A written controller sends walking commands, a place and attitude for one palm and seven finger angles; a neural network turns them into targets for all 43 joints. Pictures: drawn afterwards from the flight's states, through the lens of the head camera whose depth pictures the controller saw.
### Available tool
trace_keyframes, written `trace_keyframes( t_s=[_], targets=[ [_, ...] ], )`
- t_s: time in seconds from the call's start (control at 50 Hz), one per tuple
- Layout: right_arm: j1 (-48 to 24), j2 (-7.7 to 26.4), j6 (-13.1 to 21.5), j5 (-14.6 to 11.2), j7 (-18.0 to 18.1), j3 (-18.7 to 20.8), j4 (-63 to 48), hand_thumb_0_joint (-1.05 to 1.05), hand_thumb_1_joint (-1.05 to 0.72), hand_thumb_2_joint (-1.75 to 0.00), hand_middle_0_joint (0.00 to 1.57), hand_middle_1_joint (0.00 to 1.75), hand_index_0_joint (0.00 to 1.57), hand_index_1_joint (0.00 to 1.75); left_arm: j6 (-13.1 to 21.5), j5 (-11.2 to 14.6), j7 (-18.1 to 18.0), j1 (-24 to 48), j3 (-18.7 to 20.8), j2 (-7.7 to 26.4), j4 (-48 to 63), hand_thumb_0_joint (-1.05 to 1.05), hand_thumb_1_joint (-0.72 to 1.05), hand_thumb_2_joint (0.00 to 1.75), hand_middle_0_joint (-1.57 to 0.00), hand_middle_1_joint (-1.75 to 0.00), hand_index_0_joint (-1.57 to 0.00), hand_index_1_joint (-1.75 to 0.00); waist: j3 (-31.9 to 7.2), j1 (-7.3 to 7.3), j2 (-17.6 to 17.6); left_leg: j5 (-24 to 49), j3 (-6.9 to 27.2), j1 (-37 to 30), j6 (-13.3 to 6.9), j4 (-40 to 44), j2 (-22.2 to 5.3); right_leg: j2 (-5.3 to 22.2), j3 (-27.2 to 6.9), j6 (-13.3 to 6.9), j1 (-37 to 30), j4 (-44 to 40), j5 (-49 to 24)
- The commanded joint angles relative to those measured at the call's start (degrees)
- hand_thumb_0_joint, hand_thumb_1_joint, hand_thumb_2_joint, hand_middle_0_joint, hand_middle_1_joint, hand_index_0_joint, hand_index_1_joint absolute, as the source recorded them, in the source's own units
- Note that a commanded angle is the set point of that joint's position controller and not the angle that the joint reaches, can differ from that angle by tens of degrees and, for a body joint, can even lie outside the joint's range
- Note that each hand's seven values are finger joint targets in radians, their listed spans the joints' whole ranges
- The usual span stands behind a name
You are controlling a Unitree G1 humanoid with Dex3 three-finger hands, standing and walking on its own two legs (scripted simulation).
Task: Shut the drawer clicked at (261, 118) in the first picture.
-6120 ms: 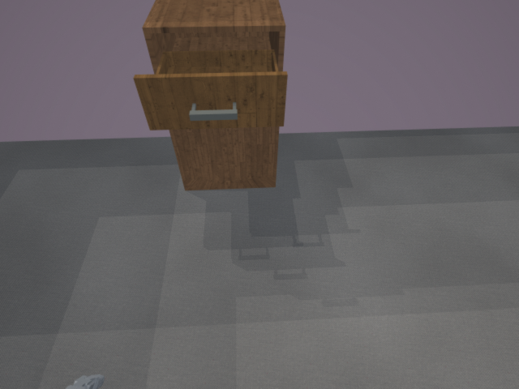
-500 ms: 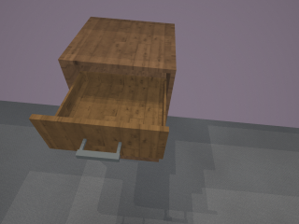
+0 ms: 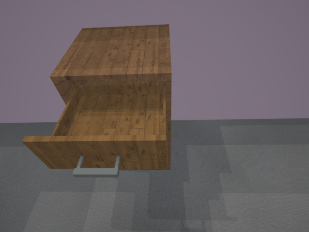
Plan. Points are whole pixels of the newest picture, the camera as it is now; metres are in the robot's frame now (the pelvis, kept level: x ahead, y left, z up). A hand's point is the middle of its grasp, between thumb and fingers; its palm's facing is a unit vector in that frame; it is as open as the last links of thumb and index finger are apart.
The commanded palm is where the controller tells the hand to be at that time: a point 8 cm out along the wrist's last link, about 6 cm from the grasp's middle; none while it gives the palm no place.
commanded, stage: look again from close up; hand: left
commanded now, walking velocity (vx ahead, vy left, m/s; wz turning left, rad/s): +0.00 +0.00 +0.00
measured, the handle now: (98, 166) +0.32 +0.20 -0.06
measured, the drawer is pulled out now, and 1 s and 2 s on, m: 0.29 0.29 0.29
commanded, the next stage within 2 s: raise the hand and make a fist in 0.22 s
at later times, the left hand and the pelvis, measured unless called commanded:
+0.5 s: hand (86, 222) +0.16 +0.18 -0.03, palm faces +0.24 -0.97 -0.08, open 7.1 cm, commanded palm +0.09 +0.23 -0.06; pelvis -0.03 +0.00 -0.01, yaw +1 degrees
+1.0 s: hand (89, 231) +0.14 +0.17 -0.02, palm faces -0.03 -1.00 -0.03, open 4.6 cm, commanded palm +0.11 +0.23 -0.02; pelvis -0.07 +0.02 -0.08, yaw +3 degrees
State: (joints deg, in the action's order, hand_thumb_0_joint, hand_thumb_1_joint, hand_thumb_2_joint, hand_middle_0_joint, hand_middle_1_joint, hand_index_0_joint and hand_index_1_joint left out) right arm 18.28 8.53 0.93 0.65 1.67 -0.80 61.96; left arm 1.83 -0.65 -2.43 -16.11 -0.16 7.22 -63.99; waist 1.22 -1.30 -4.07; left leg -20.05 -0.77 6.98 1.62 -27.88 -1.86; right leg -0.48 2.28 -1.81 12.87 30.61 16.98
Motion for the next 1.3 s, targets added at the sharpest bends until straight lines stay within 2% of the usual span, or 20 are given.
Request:
trace_keyframes(
  t_s=[0.0, 0.28, 0.3, 0.32, 0.34, 0.36, 0.38, 0.4, 0.44, 0.46, 0.5, 0.54, 0.56, 0.66, 0.72, 0.76, 0.82, 0.96, 1.08, 1.28],
  targets=[
    [4.21, 3.97, 0.76, 0.08, 0.22, 0.71, -1.13, 0.00, -0.90, -0.90, 0.20, 0.30, 0.20, 0.30, 0.36, 0.31, -0.07, -2.36, 1.08, 7.04, 2.92, 0.00, 0.90, 0.90, -0.20, -0.30, -0.20, -0.30, 3.34, 0.48, 5.79, 12.37, 2.23, 4.88, -2.47, 5.42, -3.16, 6.53, -6.22, -1.71, -2.11, -5.98, -15.71],
    [2.79, 5.57, 0.87, 0.15, 0.10, 0.56, -0.06, 0.00, -0.90, -0.90, 0.20, 0.30, 0.20, 0.30, -0.06, 0.29, 0.21, -0.98, 1.35, 8.98, 4.57, 0.00, 0.90, 0.90, -0.20, -0.30, -0.20, -0.30, 0.72, 1.11, 3.52, 14.67, 2.00, 3.06, -2.15, 6.82, -3.45, 6.62, -6.20, -1.52, -3.72, -6.78, -16.28],
    [-5.08, 7.30, 1.07, -0.53, -0.07, 2.01, -3.89, 0.00, -0.90, -0.90, 0.20, 0.30, 0.20, 0.30, 1.09, -0.01, -2.16, -8.80, 2.45, 11.28, 1.25, 0.00, 0.90, 0.90, -0.20, -0.30, -0.20, -0.30, 1.43, 5.35, 18.72, 10.26, -1.24, 11.56, -0.78, -9.41, -3.23, 10.83, -10.11, 3.13, -8.31, -6.55, -52.60],
    [-5.29, 16.60, 10.78, -2.76, 2.45, 3.68, -23.60, 0.00, -0.90, -0.90, 0.20, 0.30, 0.20, 0.30, 15.00, 10.88, -0.56, 37.54, 10.51, 23.67, 86.79, 0.00, 0.90, 0.90, -0.22, -0.32, -0.22, -0.32, -25.44, -2.27, 2.45, 16.85, -0.48, -0.01, -4.02, 0.39, 2.80, 7.36, -9.61, -0.02, -12.33, -1.69, -40.89],
    [-7.00, 11.64, 15.12, -1.25, 4.22, 3.24, -20.22, 0.00, -0.90, -0.90, 0.20, 0.30, 0.20, 0.30, 12.27, 5.60, -2.50, 6.16, 9.73, 19.44, 70.29, 0.00, 0.90, 0.90, -0.24, -0.34, -0.24, -0.34, -25.22, 2.63, -12.66, 23.37, -1.99, -3.81, -3.91, 3.87, 1.82, 3.02, -4.99, -1.59, -9.99, -0.16, -23.54],
    [-9.73, 9.86, 16.94, -2.37, 3.78, 2.89, -20.45, 0.00, -0.90, -0.90, 0.20, 0.30, 0.20, 0.30, 5.39, 9.30, -3.85, -8.94, 1.99, 4.42, 63.24, 0.00, 0.90, 0.90, -0.26, -0.37, -0.26, -0.37, -14.87, 1.64, -12.06, 24.01, -0.02, 2.07, -1.52, 3.52, 1.34, 2.24, 0.16, -1.02, -3.47, -1.53, -14.46],
    [-6.90, 10.92, 17.62, -2.68, 3.37, 3.16, -19.18, 0.00, -0.90, -0.90, 0.20, 0.30, 0.20, 0.30, 5.59, 9.84, -3.12, -5.07, 2.27, 2.61, 60.86, 0.00, 0.90, 0.90, -0.28, -0.39, -0.28, -0.39, -6.36, -1.15, -0.30, 21.22, 0.56, 5.67, -2.20, 0.24, 1.21, 1.82, 1.70, 0.47, 2.70, -2.10, -13.65],
    [-7.94, 11.99, 18.74, -1.98, 3.16, 4.67, -22.18, 0.00, -0.90, -0.90, 0.20, 0.30, 0.20, 0.30, 8.91, 10.76, -1.88, -2.60, 5.63, 5.44, 62.26, 0.00, 0.90, 0.90, -0.30, -0.41, -0.30, -0.41, -0.81, -1.62, 7.28, 16.32, 1.01, 10.47, -2.81, -2.89, 1.77, 1.78, 1.99, 1.30, 8.18, -1.31, -11.36],
    [-8.74, 11.98, 19.79, -0.68, 2.14, 5.55, -25.71, 0.00, -0.90, -0.90, 0.20, 0.30, 0.20, 0.30, 16.56, 11.94, 2.95, -12.56, 7.47, 3.30, 56.78, 0.00, 0.90, 0.90, -0.34, -0.45, -0.34, -0.45, -3.42, 0.83, 15.62, 8.93, 0.26, 18.53, -2.57, -7.41, 2.43, 1.56, 2.65, 2.00, 13.02, 2.86, -2.70],
    [-9.88, 11.76, 20.35, -0.71, 1.15, 5.59, -27.93, 0.00, -0.90, -0.90, 0.20, 0.30, 0.20, 0.30, 20.69, 12.05, 5.74, -16.43, 6.78, 1.66, 55.24, 0.00, 0.90, 0.90, -0.36, -0.47, -0.36, -0.47, -4.18, 2.63, 11.61, 7.16, -0.41, 21.68, -1.99, -9.80, 3.01, 1.95, 1.89, 1.34, 14.04, 6.01, -1.41],
    [-10.75, 11.20, 20.65, -0.53, -0.60, 5.94, -31.25, 0.00, -0.90, -0.90, 0.20, 0.30, 0.20, 0.30, 29.87, 13.33, 11.84, -19.98, 6.15, -0.20, 54.58, 0.00, 0.90, 0.90, -0.40, -0.52, -0.40, -0.52, -7.86, 3.99, 15.15, 4.10, -0.98, 29.75, -1.18, -16.01, 3.54, 1.58, 1.22, 1.01, 17.14, 13.01, 0.40],
    [-12.17, 11.82, 20.85, -0.59, -2.14, 6.45, -34.37, 0.00, -0.90, -0.90, 0.20, 0.30, 0.20, 0.30, 38.77, 13.77, 18.45, -17.19, 5.84, 1.68, 56.70, 0.00, 0.90, 0.90, -0.44, -0.56, -0.44, -0.56, -9.57, 3.31, 11.42, 0.63, -1.29, 35.97, -0.99, -22.68, 4.09, 2.16, -1.38, 0.46, 21.77, 17.65, 2.88],
    [-11.65, 11.85, 20.34, -1.16, -2.73, 6.93, -35.47, 0.00, -0.90, -0.90, 0.20, 0.30, 0.20, 0.30, 39.60, 13.60, 19.77, -19.42, 9.12, 4.71, 55.43, 0.00, 0.90, 0.90, -0.46, -0.58, -0.46, -0.58, -11.23, 4.51, 8.82, 0.23, -1.79, 37.38, -1.20, -24.38, 4.14, 2.61, -2.72, -0.11, 22.07, 18.69, 3.81],
    [-12.64, 12.29, 17.28, -2.53, -1.19, 5.66, -44.05, 0.00, -0.90, -0.90, 0.20, 0.30, 0.20, 0.30, 31.09, 14.99, 17.33, -8.91, 7.58, 7.00, 75.01, 0.00, 0.90, 0.90, -0.56, -0.69, -0.56, -0.69, -15.93, 2.80, 4.44, -7.79, -0.73, 40.90, -2.66, -25.96, 4.01, 1.99, -3.69, 0.43, 26.83, 20.10, 16.06],
    [-8.94, 11.40, 16.26, -2.00, -0.12, 4.81, -44.85, 0.00, -0.90, -0.90, 0.20, 0.30, 0.20, 0.30, 30.57, 12.86, 12.50, -5.46, 4.98, 6.47, 87.07, 0.00, 0.90, 0.90, -0.62, -0.75, -0.62, -0.75, -19.39, 0.98, -0.13, -4.67, 1.18, 37.02, -3.20, -27.06, 2.94, 1.25, -2.08, 0.00, 27.69, 22.07, 10.67],
    [-7.90, 11.59, 15.88, -1.41, 0.37, 4.10, -44.23, 0.00, -0.90, -0.90, 0.20, 0.30, 0.20, 0.30, 31.08, 11.36, 10.91, -1.19, 3.61, 7.16, 91.03, 0.00, 0.90, 0.90, -0.66, -0.80, -0.66, -0.80, -20.48, -1.03, 0.79, -2.86, 2.10, 36.74, -3.42, -28.57, 2.39, 0.86, -1.22, 0.16, 29.27, 23.63, 7.93],
    [-7.78, 11.68, 16.05, -1.48, 0.51, 3.15, -43.15, 0.00, -0.90, -0.90, 0.20, 0.30, 0.20, 0.30, 29.28, 10.71, 12.09, -3.72, 0.63, 5.44, 86.29, 0.00, 0.90, 0.90, -0.72, -0.86, -0.72, -0.86, -17.59, -1.74, 0.48, -3.13, 3.30, 37.88, -3.08, -28.54, 2.09, 0.74, 0.02, 0.19, 30.83, 23.60, 8.04],
    [-10.31, 10.93, 14.89, -2.64, 1.32, 2.54, -44.22, 0.00, -0.90, -0.90, 0.20, 0.30, 0.20, 0.30, 17.97, 12.25, 12.53, -11.91, 5.18, 7.74, 82.25, 0.00, 0.90, 0.90, -0.86, -1.01, -0.86, -1.01, -19.94, 2.00, 3.62, -3.24, 3.25, 37.56, -2.67, -24.26, 2.62, 1.01, 0.53, 0.59, 23.20, 20.16, 10.17],
    [-8.99, 10.27, 15.46, -1.58, 0.92, 2.68, -43.62, 0.00, -0.90, -0.90, 0.20, 0.30, 0.20, 0.30, 21.12, 11.54, 7.35, -14.35, 4.46, 6.23, 88.85, 0.00, 0.90, 0.90, -0.98, -1.14, -0.98, -1.14, -19.93, 2.03, 6.00, 1.42, 3.06, 36.00, -2.57, -23.39, 2.17, 1.02, 2.14, 0.52, 22.07, 21.25, 5.33],
    [-7.12, 11.03, 14.77, -1.73, 0.17, 3.48, -45.37, 0.00, -0.90, -0.90, 0.20, 0.30, 0.20, 0.30, 23.32, 8.51, 6.11, -19.29, -1.34, 4.37, 94.75, 0.00, 0.90, 0.90, -1.18, -1.36, -1.18, -1.36, -18.52, 0.96, 1.83, 3.83, 2.64, 32.70, -2.47, -23.14, 2.00, 1.23, 2.63, 0.30, 23.23, 21.96, 2.20]
  ],
)
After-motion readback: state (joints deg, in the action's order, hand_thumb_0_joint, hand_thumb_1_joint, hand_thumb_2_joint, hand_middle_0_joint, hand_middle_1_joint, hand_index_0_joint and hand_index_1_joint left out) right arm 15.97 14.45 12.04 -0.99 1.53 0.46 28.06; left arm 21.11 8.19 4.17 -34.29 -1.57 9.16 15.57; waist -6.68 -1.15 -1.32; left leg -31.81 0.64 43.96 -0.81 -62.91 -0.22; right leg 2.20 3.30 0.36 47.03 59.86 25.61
